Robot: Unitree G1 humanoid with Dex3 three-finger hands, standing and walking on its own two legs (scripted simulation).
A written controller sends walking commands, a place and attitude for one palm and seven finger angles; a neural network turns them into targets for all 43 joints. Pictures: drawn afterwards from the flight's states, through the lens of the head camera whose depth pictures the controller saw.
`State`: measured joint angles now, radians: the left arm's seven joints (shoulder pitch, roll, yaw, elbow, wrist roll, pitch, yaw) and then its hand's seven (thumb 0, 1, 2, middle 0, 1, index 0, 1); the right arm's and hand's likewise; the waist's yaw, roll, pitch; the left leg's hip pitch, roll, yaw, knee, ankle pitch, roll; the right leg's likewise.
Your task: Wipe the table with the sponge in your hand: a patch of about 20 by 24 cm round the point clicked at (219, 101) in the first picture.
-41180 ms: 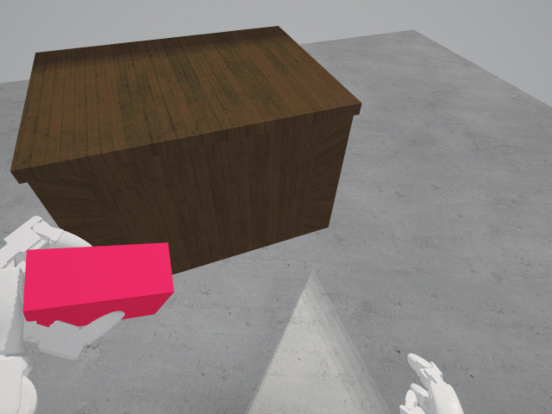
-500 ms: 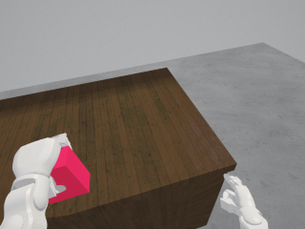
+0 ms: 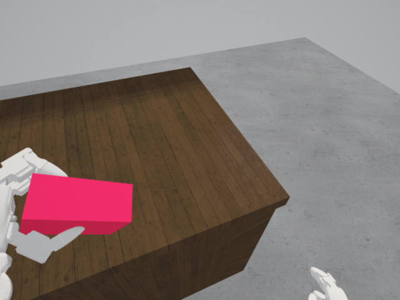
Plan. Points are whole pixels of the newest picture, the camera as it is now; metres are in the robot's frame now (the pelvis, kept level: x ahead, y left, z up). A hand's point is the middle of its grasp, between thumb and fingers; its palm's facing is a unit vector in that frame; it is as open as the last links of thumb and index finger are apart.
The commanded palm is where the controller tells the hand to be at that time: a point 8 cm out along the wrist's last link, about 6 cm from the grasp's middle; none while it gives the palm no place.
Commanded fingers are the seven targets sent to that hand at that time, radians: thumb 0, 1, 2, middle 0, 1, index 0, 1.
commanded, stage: step back with the hand held close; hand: left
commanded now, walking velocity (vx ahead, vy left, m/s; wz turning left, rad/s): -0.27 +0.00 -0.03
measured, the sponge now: (93, 209) +0.22 +0.19 +0.14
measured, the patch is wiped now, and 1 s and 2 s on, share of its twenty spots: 1.00 1.00 1.00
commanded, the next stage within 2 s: stop stepping back and stand still in 1.08 s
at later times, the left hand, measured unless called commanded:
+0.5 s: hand (18, 232) +0.17 +0.26 +0.17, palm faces +0.38 -0.85 -0.38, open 10.1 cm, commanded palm +0.11 +0.29 +0.18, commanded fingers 0.00 0.10 1.30 -1.20 -1.60 -1.20 -1.60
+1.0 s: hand out of the picture +0.07 +0.27 +0.17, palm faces +0.33 -0.88 -0.35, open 10.1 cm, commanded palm +0.02 +0.30 +0.18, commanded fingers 0.00 0.10 1.30 -1.20 -1.60 -1.20 -1.60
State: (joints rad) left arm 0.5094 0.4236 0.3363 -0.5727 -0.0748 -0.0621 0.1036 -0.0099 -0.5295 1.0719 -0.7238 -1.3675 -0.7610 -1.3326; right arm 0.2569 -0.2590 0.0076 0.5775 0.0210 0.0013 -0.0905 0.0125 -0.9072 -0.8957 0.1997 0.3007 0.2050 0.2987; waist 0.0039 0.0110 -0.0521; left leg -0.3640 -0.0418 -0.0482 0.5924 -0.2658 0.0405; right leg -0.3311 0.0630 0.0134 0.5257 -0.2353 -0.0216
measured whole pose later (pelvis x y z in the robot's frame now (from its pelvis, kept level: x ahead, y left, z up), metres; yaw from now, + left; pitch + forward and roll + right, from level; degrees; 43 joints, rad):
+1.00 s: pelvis -0.16 +0.03 +0.00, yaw -3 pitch +2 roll -5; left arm 0.46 0.40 0.34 -0.62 -0.02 -0.08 0.14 -0.01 -0.53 1.07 -0.73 -1.37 -0.76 -1.34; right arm 0.20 -0.16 0.04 0.61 -0.01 -0.09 -0.05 0.01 -0.91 -0.90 0.20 0.30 0.21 0.30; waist -0.01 -0.02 -0.03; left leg -0.48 0.03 -0.01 0.52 -0.08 0.06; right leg -0.34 0.07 0.06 0.78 -0.40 0.01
